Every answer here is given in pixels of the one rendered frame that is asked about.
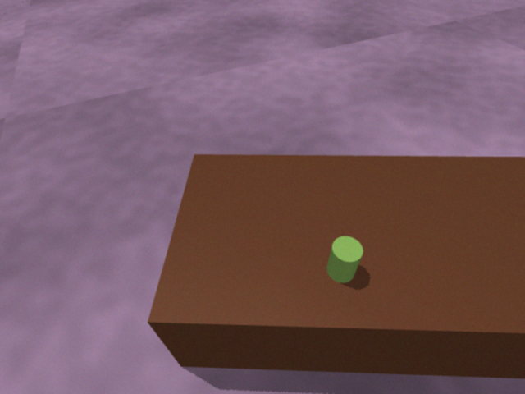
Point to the can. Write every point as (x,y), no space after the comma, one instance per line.
(344,259)

